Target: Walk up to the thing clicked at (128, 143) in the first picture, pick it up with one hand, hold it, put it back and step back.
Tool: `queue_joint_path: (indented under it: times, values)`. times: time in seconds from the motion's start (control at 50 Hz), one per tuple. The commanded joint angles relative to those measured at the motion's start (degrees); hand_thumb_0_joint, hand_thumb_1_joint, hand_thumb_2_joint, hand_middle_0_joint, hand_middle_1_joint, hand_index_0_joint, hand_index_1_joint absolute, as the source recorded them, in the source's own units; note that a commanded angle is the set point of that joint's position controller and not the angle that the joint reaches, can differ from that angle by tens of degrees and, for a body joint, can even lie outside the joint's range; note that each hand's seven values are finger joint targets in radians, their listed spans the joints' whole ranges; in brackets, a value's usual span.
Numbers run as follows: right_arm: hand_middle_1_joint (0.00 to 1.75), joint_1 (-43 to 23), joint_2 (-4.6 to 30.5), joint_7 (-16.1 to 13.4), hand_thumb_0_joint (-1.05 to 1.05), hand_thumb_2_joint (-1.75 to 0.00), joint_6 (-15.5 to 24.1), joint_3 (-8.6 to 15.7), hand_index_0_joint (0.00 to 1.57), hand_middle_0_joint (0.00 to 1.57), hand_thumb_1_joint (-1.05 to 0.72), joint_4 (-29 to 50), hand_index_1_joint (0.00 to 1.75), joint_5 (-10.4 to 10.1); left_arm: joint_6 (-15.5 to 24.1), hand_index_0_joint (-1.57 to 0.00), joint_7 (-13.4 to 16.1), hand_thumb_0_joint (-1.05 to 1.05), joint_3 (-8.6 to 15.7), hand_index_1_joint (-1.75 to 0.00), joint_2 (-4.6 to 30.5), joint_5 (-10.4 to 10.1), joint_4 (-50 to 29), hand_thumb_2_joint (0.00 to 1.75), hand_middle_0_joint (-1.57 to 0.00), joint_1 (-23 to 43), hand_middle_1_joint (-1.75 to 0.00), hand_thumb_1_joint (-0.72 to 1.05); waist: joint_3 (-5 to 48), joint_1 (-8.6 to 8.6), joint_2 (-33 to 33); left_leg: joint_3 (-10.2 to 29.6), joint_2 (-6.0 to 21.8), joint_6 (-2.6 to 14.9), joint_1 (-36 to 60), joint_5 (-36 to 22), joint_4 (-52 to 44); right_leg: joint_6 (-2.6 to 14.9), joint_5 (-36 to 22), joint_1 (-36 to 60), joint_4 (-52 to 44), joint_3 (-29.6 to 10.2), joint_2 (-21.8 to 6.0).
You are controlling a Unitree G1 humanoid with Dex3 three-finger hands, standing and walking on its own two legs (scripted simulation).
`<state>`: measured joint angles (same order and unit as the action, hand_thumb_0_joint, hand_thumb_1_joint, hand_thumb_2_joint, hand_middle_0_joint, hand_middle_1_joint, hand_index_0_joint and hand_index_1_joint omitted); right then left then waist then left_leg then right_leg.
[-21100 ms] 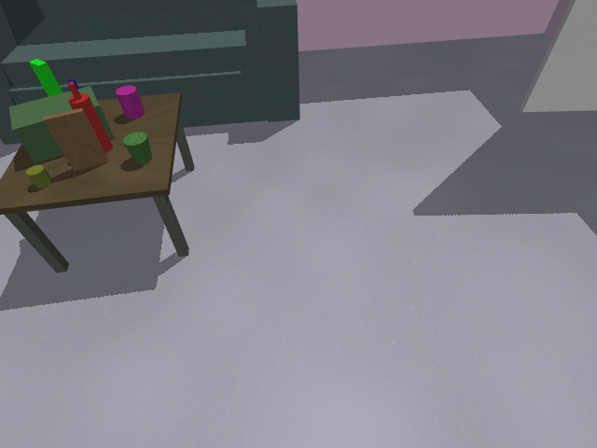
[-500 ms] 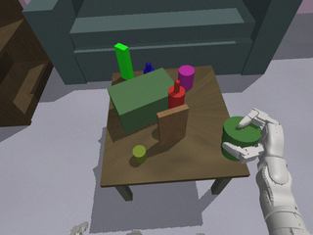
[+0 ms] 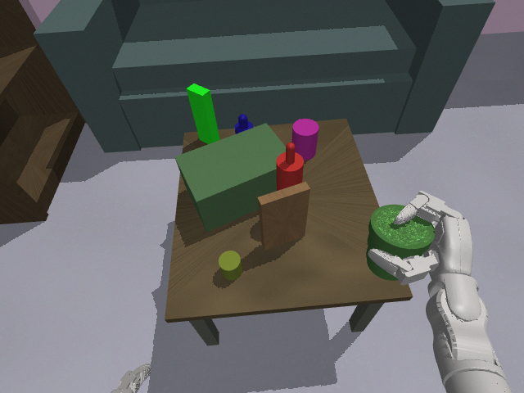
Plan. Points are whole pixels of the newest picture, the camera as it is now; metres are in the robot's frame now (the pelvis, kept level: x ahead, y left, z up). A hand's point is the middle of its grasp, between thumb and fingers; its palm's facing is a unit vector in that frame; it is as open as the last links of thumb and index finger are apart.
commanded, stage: hold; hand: right
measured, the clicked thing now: (394, 245) +0.34 -0.17 +0.03
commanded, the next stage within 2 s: none
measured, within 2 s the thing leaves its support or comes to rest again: neither
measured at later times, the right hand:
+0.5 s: hand (408, 240) +0.33 -0.18 +0.06, palm faces +0.18 +0.98 +0.01, open 8.2 cm
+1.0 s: hand (403, 239) +0.33 -0.17 +0.06, palm faces +0.17 +0.98 +0.01, open 8.2 cm
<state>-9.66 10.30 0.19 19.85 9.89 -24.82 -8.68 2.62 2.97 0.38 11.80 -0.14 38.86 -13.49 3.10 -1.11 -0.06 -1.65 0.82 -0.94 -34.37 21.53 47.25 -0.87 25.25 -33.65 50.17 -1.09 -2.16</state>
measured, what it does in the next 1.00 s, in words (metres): stands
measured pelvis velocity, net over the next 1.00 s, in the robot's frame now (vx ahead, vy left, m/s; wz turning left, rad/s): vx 0.00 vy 0.00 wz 0.00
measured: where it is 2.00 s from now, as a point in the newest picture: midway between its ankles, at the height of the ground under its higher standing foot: outside the picture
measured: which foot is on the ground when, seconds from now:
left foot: down 0.00-1.00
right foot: down 0.00-1.00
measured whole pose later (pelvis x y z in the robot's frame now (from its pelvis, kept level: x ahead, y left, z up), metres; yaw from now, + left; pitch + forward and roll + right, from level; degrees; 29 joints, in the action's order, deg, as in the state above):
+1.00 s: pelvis +0.00 +0.00 +0.01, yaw +0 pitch +7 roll +1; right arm -6.7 9.6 -0.2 17.8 8.9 -20.6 -9.1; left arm 3.7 3.0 0.4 11.8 -0.3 39.3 -12.9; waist 2.4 -0.6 -0.4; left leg -1.8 0.8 -0.7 -31.3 20.9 45.3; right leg -1.2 24.2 -30.4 47.7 -1.2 -2.2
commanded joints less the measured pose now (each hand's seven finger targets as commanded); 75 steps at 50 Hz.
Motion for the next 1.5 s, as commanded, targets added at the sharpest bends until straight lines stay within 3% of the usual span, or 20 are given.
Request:
queue_joint_path:
  times: [0.0,0.16,0.3,0.42,0.46,0.48,0.5,0.56,0.62,0.7,0.72,0.76,0.78,0.9,0.92,0.98,1.24,1.34,1.38,1.48]
  values:
    - [1.43,-16.17,6.66,-0.06,0.00,-1.32,4.37,1.54,1.32,1.27,-0.14,14.98,1.43,-0.97,2.60,-0.20,0.51,0.00,2.56,-0.30,7.53,0.11,-6.82,0.89,-0.20,0.60,-0.30,0.90,16.59,-0.52,-0.80,-0.66,-0.97,1.26,10.25,-14.71,-5.96,1.08,-15.23,7.09,-7.78,0.49,1.23]
    - [1.44,-15.15,6.71,-0.46,0.00,-1.32,4.10,1.30,1.32,1.27,-0.13,17.10,1.44,-0.85,3.03,-0.20,0.41,0.00,2.39,-0.30,7.25,0.09,-7.08,0.89,-0.20,1.66,-0.30,0.90,15.53,-0.14,-1.60,-0.71,-1.04,1.32,10.37,-12.50,-6.65,1.07,-12.88,7.07,-8.92,0.42,1.28]
    - [1.43,-13.14,6.29,-0.54,0.00,-1.31,3.45,0.80,1.32,1.27,-0.12,19.09,1.43,-0.79,3.31,-0.20,0.42,0.00,2.89,-0.30,7.76,0.13,-6.73,0.89,-0.20,0.94,-0.30,0.90,17.77,0.03,-2.71,-1.10,-1.08,1.38,11.28,-16.65,-5.73,0.48,-18.96,9.76,-8.70,0.06,1.00]
    - [1.44,-15.02,7.19,-0.72,0.00,-1.32,3.14,1.90,1.33,1.28,-0.16,18.32,1.44,-1.04,3.50,-0.20,0.46,0.00,2.10,-0.29,6.92,-0.03,-7.01,0.89,-0.20,2.77,-0.30,0.90,13.01,0.11,-0.98,-0.72,-1.04,1.12,10.17,-9.95,-7.83,1.19,-10.24,6.62,-9.88,0.30,1.22]
    - [1.44,-15.78,7.54,-0.85,0.00,-1.32,3.36,1.56,1.34,1.29,-0.15,22.34,1.44,-0.87,3.76,-0.20,0.38,0.00,2.37,-0.29,7.30,0.00,-7.28,0.89,-0.19,2.64,-0.30,0.90,17.58,0.87,-3.69,-0.62,-0.91,1.33,11.76,-12.36,-7.22,0.77,-13.05,9.89,-9.94,0.32,1.20]
    - [1.44,-13.86,5.01,-0.66,0.00,-1.32,2.76,-0.84,1.34,1.29,-0.16,18.98,1.44,-0.70,3.66,-0.20,0.46,0.00,2.01,-0.29,6.87,0.00,-7.07,0.89,-0.19,2.33,-0.30,0.90,16.00,-0.35,-2.62,-0.78,-1.10,1.27,10.63,-12.87,-7.35,0.80,-13.57,9.84,-9.82,0.35,1.17]
    - [1.43,-11.00,4.75,-0.51,0.00,-1.31,2.36,-0.05,1.33,1.28,-0.16,16.22,1.43,-0.94,3.74,-0.20,0.30,0.00,2.16,-0.29,7.01,-0.05,-6.94,0.89,-0.19,2.12,-0.30,0.90,13.64,0.02,-1.31,-1.15,-1.17,1.25,10.39,-12.95,-7.11,0.80,-13.94,8.09,-9.97,0.21,1.15]
    - [1.45,-15.36,6.44,-0.67,0.00,-1.33,2.76,1.00,1.34,1.29,-0.16,19.57,1.45,-0.95,3.92,-0.20,0.47,0.00,2.48,-0.30,7.11,0.08,-6.87,0.89,-0.20,2.49,-0.30,0.90,15.65,0.02,-2.02,-0.68,-0.89,0.96,11.23,-12.78,-7.50,1.18,-13.20,8.72,-9.30,0.55,1.37]
    - [1.46,-10.55,6.03,-0.71,0.00,-1.33,2.34,1.45,1.35,1.30,-0.16,16.60,1.46,-1.04,3.96,-0.20,0.33,0.00,1.97,-0.29,6.66,-0.03,-6.62,0.89,-0.19,2.37,-0.30,0.90,14.26,0.55,-0.55,-0.79,-0.94,1.04,11.47,-14.82,-6.88,1.06,-15.71,8.20,-9.02,0.53,1.30]
    - [1.45,-14.80,7.23,-0.66,0.00,-1.33,2.86,1.76,1.35,1.30,-0.16,23.36,1.45,-1.07,3.82,-0.20,0.51,0.00,2.46,-0.29,6.99,0.08,-7.01,0.89,-0.19,1.62,-0.30,0.90,18.77,0.45,-2.08,-0.43,-0.74,0.96,13.68,-18.81,-6.65,1.04,-19.60,10.49,-8.39,0.69,1.44]
    - [1.46,-10.71,4.47,-0.48,0.00,-1.34,2.02,0.41,1.35,1.30,-0.15,16.20,1.46,-1.00,3.84,-0.20,0.56,0.00,2.43,-0.29,7.00,0.10,-6.65,0.89,-0.19,1.51,-0.30,0.90,15.76,-0.34,-0.68,-0.62,-0.82,0.91,12.77,-18.11,-6.86,1.09,-18.72,9.22,-8.47,0.67,1.47]
    - [1.46,-15.05,7.07,-0.60,0.00,-1.33,2.46,1.99,1.35,1.30,-0.14,19.85,1.46,-1.22,3.84,-0.20,0.57,0.00,2.23,-0.29,6.88,-0.06,-6.65,0.89,-0.19,1.75,-0.30,0.90,15.80,-0.11,-0.37,-0.48,-0.88,0.98,12.25,-16.41,-7.17,1.22,-17.10,8.73,-8.89,0.61,1.29]
    - [1.46,-12.59,6.71,-0.53,0.00,-1.34,2.23,1.91,1.35,1.30,-0.13,16.46,1.46,-1.08,3.65,-0.20,0.49,0.00,1.97,-0.29,6.62,-0.07,-6.55,0.89,-0.19,2.43,-0.30,0.90,12.97,0.22,-1.21,-0.23,-0.77,1.04,11.30,-14.29,-7.64,1.32,-14.60,7.32,-9.07,0.93,1.50]
    - [1.44,-13.40,6.01,-0.18,0.00,-1.31,2.60,0.89,1.34,1.29,-0.16,19.93,1.44,-1.07,3.90,-0.20,0.55,0.00,2.68,-0.29,7.26,0.06,-6.91,0.89,-0.19,1.72,-0.30,0.91,17.65,0.23,-1.16,-0.40,-0.77,1.05,13.14,-16.39,-7.28,1.15,-16.93,10.05,-9.03,0.75,1.46]
    - [1.45,-11.01,5.21,-0.19,0.00,-1.33,2.29,0.50,1.34,1.30,-0.17,17.21,1.45,-1.23,3.86,-0.20,0.39,0.00,2.12,-0.29,6.67,0.01,-6.69,0.89,-0.19,2.49,-0.30,0.90,14.19,0.29,-0.95,-0.34,-0.72,0.98,12.45,-15.54,-7.59,1.25,-15.71,8.16,-9.01,1.01,1.63]
    - [1.45,-12.10,6.57,-0.53,0.00,-1.32,2.56,2.39,1.34,1.30,-0.15,17.35,1.45,-1.32,3.95,-0.20,0.54,0.00,2.47,-0.29,7.05,0.04,-6.35,0.89,-0.19,2.05,-0.30,0.90,14.87,0.16,0.27,-0.34,-0.75,0.88,12.12,-14.66,-7.60,1.44,-14.67,8.08,-8.98,0.86,1.47]
    - [1.44,-13.57,6.35,-0.41,0.00,-1.32,3.31,1.28,1.34,1.29,-0.17,19.26,1.44,-1.41,3.90,-0.20,0.56,0.00,2.05,-0.29,6.98,0.03,-6.79,0.89,-0.19,2.73,-0.30,0.91,15.32,0.18,-1.30,-0.37,-0.97,1.17,11.44,-12.88,-7.51,1.19,-13.43,8.53,-9.53,0.59,1.31]
    - [1.45,-12.61,5.71,-0.27,0.00,-1.32,3.05,0.64,1.34,1.30,-0.16,18.84,1.45,-1.25,4.02,-0.20,0.70,0.00,2.23,-0.29,7.01,0.09,-6.45,0.89,-0.19,1.90,-0.30,0.91,16.81,0.06,-0.92,-0.25,-0.76,1.04,12.38,-16.72,-6.83,1.18,-17.22,9.64,-8.56,0.84,1.41]
    - [1.44,-13.19,7.11,-0.42,0.00,-1.31,3.03,2.55,1.33,1.28,-0.13,17.43,1.44,-1.28,3.90,-0.20,0.69,0.00,2.42,-0.29,7.23,0.13,-6.25,0.89,-0.19,2.00,-0.30,0.91,15.14,0.02,0.02,-0.15,-0.73,0.97,11.75,-15.19,-7.26,1.45,-15.33,7.76,-8.58,0.89,1.51]
    - [1.44,-14.94,7.16,-0.48,0.00,-1.31,3.63,2.02,1.34,1.29,-0.17,19.58,1.43,-1.22,3.87,-0.20,0.57,0.00,2.08,-0.29,6.69,0.20,-6.43,0.89,-0.19,2.40,-0.30,0.91,16.68,0.57,-1.73,-0.10,-0.71,1.02,12.37,-14.34,-7.23,1.31,-14.53,8.22,-8.82,0.92,1.60]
